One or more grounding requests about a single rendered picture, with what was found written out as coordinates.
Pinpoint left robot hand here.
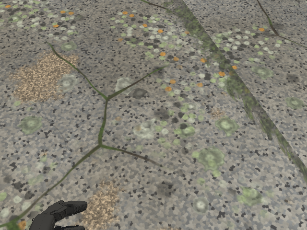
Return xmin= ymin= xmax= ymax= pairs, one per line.
xmin=29 ymin=200 xmax=87 ymax=230

